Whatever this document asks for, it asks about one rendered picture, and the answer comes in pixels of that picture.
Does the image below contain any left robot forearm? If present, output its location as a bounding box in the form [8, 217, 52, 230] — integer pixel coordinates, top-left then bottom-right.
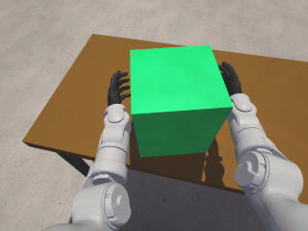
[71, 104, 132, 210]

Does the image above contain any table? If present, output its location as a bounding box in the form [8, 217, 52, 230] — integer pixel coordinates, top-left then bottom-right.
[23, 34, 308, 205]

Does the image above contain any robot left hand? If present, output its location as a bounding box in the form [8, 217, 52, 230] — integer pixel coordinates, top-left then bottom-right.
[107, 70, 131, 107]

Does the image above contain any carton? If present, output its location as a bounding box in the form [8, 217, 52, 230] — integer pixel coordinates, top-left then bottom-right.
[130, 45, 234, 158]

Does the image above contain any right robot upper arm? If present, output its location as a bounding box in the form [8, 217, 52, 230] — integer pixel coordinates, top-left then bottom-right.
[234, 150, 308, 231]

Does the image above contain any right robot forearm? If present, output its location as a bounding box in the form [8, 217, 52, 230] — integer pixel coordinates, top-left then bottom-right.
[227, 93, 303, 187]

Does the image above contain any left robot upper arm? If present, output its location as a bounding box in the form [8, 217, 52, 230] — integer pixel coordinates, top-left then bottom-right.
[42, 182, 132, 231]

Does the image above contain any robot right hand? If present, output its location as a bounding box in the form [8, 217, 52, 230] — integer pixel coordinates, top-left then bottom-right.
[218, 62, 243, 96]

